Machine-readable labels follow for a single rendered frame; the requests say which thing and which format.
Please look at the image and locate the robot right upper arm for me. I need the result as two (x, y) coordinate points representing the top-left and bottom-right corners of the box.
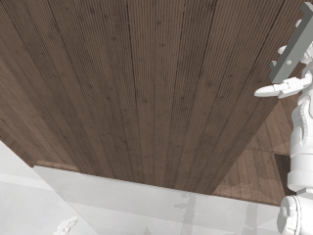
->
(277, 195), (313, 235)

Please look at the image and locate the wardrobe door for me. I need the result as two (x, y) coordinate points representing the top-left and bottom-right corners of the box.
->
(0, 57), (75, 166)
(0, 0), (313, 196)

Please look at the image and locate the left robot hand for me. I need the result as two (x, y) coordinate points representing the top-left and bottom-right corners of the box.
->
(52, 216), (78, 235)

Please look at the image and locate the handle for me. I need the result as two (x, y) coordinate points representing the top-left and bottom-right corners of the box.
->
(269, 2), (313, 84)

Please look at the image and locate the robot right forearm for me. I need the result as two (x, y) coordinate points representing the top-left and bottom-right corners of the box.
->
(287, 89), (313, 200)

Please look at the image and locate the right robot hand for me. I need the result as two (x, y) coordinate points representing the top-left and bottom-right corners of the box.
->
(254, 20), (313, 99)

